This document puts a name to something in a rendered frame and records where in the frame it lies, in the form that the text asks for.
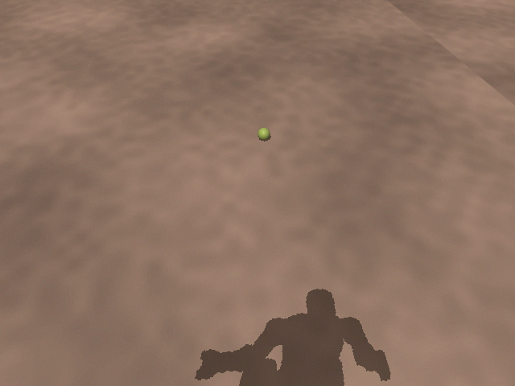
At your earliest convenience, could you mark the ball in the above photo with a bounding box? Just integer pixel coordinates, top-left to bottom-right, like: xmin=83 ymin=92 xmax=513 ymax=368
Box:
xmin=257 ymin=128 xmax=270 ymax=140

